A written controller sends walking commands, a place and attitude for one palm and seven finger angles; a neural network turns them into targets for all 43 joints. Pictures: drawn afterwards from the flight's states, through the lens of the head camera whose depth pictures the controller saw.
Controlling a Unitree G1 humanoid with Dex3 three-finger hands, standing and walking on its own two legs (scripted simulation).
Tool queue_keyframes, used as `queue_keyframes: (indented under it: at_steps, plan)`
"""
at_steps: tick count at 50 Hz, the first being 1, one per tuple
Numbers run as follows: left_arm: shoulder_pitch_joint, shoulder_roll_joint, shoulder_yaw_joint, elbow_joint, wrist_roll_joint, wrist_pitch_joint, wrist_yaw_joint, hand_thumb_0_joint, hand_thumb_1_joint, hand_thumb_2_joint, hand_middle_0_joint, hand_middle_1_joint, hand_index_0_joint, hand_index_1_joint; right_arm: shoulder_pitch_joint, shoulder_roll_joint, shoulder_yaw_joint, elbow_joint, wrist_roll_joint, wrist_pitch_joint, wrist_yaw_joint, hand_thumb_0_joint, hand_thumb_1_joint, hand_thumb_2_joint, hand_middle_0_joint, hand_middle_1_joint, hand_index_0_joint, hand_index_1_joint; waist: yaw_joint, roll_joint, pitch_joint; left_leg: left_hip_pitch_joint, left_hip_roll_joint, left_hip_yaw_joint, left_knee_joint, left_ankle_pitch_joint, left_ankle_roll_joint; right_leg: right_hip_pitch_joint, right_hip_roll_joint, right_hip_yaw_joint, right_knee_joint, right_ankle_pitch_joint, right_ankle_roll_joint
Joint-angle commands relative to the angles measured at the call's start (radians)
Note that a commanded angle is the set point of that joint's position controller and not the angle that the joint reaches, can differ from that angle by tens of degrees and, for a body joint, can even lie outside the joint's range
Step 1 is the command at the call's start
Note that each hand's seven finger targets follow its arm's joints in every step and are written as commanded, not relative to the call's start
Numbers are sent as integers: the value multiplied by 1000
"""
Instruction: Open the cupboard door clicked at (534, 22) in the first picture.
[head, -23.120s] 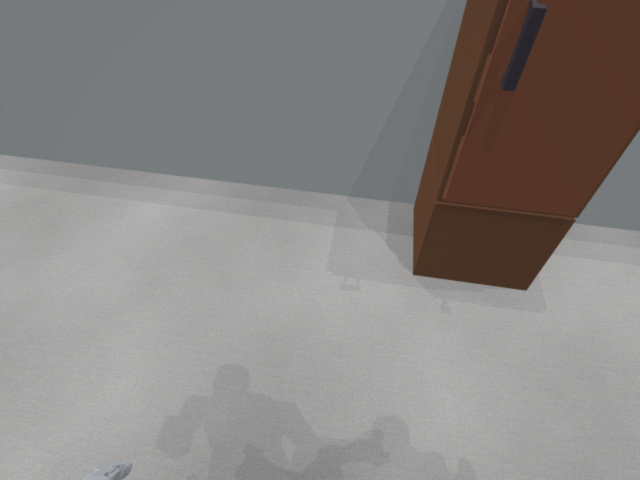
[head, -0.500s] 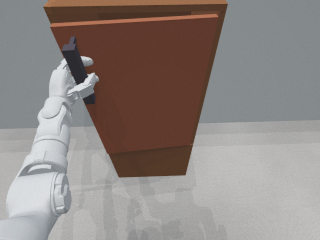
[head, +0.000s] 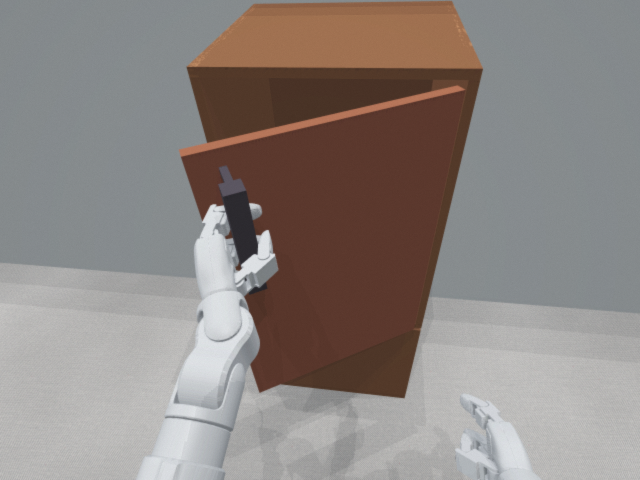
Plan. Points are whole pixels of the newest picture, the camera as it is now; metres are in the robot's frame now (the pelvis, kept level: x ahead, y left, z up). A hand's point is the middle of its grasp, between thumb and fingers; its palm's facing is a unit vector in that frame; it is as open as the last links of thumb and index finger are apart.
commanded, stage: pull the door open along its arc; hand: left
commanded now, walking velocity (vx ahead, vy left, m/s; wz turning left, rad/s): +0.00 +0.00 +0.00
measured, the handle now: (241, 231) +0.39 +0.13 +0.15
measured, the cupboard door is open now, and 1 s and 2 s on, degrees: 31 40 43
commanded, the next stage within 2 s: open thumb and fingers to let go in 0.24 s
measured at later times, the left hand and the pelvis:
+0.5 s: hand (295, 288) +0.29 +0.05 +0.14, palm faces +0.31 -0.95 +0.00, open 6.6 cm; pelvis -0.01 -0.01 +0.00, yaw +2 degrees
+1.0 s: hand (288, 286) +0.29 +0.06 +0.14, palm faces +0.27 -0.96 +0.00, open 14.2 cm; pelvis +0.00 +0.01 +0.00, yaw +1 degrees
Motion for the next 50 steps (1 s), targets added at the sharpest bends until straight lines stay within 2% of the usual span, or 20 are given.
queue_keyframes:
  at_steps: [1, 3, 6, 10, 13, 15, 17, 18, 19, 21, 25, 28, 31, 33, 37, 39, 42, 44, 48, 50]
  plan:
    - [-300, -12, -73, -314, 39, -30, 65, 0, 900, 900, -400, -1350, -400, -1350, -130, -76, -30, -130, -15, -25, -14, 0, -900, -900, 200, 300, 200, 300, -10, -178, -149, 156, -20, -28, -26, 208, 28, 29, -59, 62, -139, 385, 56]
    - [-246, -53, -129, -363, 56, -33, 63, 0, 900, 900, -400, -1350, -400, -1350, -146, -63, -29, -135, -17, -17, -11, 0, -900, -900, 200, 300, 200, 300, 0, -137, -155, 173, -23, -29, -26, 219, 25, 44, -66, 66, -136, 415, 53]
    - [-188, -90, -190, -404, 80, -33, 63, 0, 900, 900, -400, -1350, -400, -1350, -160, -51, -27, -136, -20, -5, -3, 0, -900, -900, 200, 300, 200, 300, 1, -118, -138, 185, -23, -37, -24, 223, 24, 43, -69, 66, -138, 415, 47]
    - [-48, -113, -239, -476, 101, -29, 63, 0, 900, 900, -400, -1350, -400, -1350, -182, -41, -27, -148, -21, 9, 12, 0, -900, -900, 200, 300, 200, 300, 14, -128, -120, 187, -22, -44, -22, 224, 24, 50, -72, 67, -147, 394, 42]
    - [52, -110, -242, -531, 76, -23, 59, 0, 900, 900, -400, -1350, -400, -1350, -204, -34, -20, -165, -21, 15, 18, 0, -900, -900, 200, 300, 200, 300, 26, -167, -101, 172, -28, -43, -17, 210, 26, 61, -80, 78, -166, 388, 51]
    - [-25, -89, -229, -532, 71, -23, 69, 0, 900, 900, -400, -1350, -400, -1350, -223, -35, -16, -153, -19, 19, 13, 0, -900, -900, 200, 300, 200, 300, 20, -149, -71, 176, -29, -44, -20, 188, 26, 38, -77, 80, -185, 318, 43]
    - [-141, -64, -197, -464, 66, -18, 89, 0, 900, 900, -400, -1350, -400, -1350, -231, -33, -6, -132, -18, 17, 2, 0, -900, -900, 200, 300, 200, 300, 9, -172, -22, 157, -39, -47, -18, 139, 27, 3, -85, 102, -225, 216, 47]
    - [-158, -56, -175, -452, 63, -19, 102, 0, 830, 870, -395, -1342, -395, -1342, -231, -31, -7, -128, -22, 14, -1, 0, -900, -900, 200, 300, 200, 300, 18, -189, -31, 156, -42, -51, -17, 128, 27, 9, -90, 119, -242, 179, 50]
    - [-148, -46, -168, -443, 68, -18, 107, 0, 760, 840, -390, -1335, -390, -1335, -239, -30, -10, -121, -20, 15, -3, 0, -900, -900, 200, 300, 200, 300, 24, -170, -10, 158, -39, -51, -19, 129, 27, 2, -87, 118, -250, 151, 43]
    - [-147, -59, -169, -413, 70, -19, 115, 0, 620, 780, -380, -1320, -380, -1320, -243, -30, -10, -116, -23, 17, -5, 0, -900, -900, 200, 300, 200, 300, 29, -161, -34, 164, -41, -49, -24, 132, 27, 10, -90, 114, -243, 151, 40]
    - [-162, -97, -204, -387, 84, -23, 107, 0, 340, 660, -360, -1290, -360, -1290, -220, -33, -15, -116, -23, 16, -2, 0, -900, -900, 200, 300, 200, 300, 27, -168, -82, 186, -38, -53, -40, 167, 29, 32, -80, 86, -205, 223, 38]
    - [-125, -100, -210, -403, 84, -24, 91, 0, 130, 570, -345, -1268, -345, -1268, -203, -35, -18, -126, -24, 22, -1, 0, -900, -900, 200, 300, 200, 300, 29, -165, -130, 189, -37, -49, -39, 215, 28, 78, -81, 77, -169, 365, 43]
    - [-97, -134, -253, -441, 94, -26, 80, 0, -80, 480, -330, -1245, -330, -1245, -191, -34, -22, -133, -22, 28, 10, 0, -900, -900, 200, 300, 200, 300, 25, -124, -140, 212, -27, -50, -39, 265, 26, 74, -65, 48, -129, 415, 29]
    - [-92, -145, -264, -443, 90, -21, 81, 0, -220, 420, -320, -1230, -320, -1230, -191, -36, -21, -139, -21, 27, 15, 0, -900, -900, 200, 300, 200, 300, 21, -134, -128, 204, -26, -52, -34, 260, 25, 65, -64, 45, -126, 417, 31]
    - [-146, -126, -249, -425, 80, -14, 91, 0, -500, 300, -300, -1200, -300, -1200, -212, -38, -18, -133, -20, 28, 11, 0, -900, -900, 200, 300, 200, 300, 15, -153, -75, 201, -25, -55, -33, 216, 27, 24, -57, 44, -157, 297, 26]
    - [-152, -151, -266, -414, 81, -9, 98, 0, -500, 300, -300, -1200, -300, -1200, -215, -36, -17, -129, -20, 25, 14, 0, -900, -900, 200, 300, 200, 300, 15, -134, -61, 203, -22, -60, -30, 210, 26, 2, -51, 35, -154, 262, 20]
    - [-129, -153, -265, -443, 89, -10, 113, 0, -500, 300, -275, -1050, -275, -1050, -207, -35, -23, -131, -25, 22, 22, 0, -900, -900, 200, 300, 200, 300, 24, -120, -124, 215, -19, -58, -25, 252, 22, 34, -47, 31, -123, 319, 15]
    - [-110, -180, -289, -427, 93, -2, 112, 0, -500, 300, -258, -950, -258, -950, -202, -33, -22, -128, -24, 25, 29, 0, -900, -900, 200, 300, 200, 300, 21, -122, -112, 210, -13, -62, -25, 261, 20, 23, -43, 20, -111, 326, 13]
    - [-97, -159, -270, -459, 86, 2, 115, 0, -500, 300, -225, -750, -225, -750, -206, -34, -23, -136, -26, 28, 32, 0, -900, -900, 200, 300, 200, 300, 24, -128, -138, 209, -14, -57, -18, 269, 21, 38, -42, 22, -107, 343, 15]
    - [-103, -149, -259, -441, 82, 8, 114, 0, -500, 300, -208, -650, -208, -650, -213, -35, -18, -130, -24, 36, 30, 0, -900, -900, 200, 300, 200, 300, 24, -126, -110, 198, -13, -58, -26, 254, 19, 29, -42, 21, -114, 318, 14]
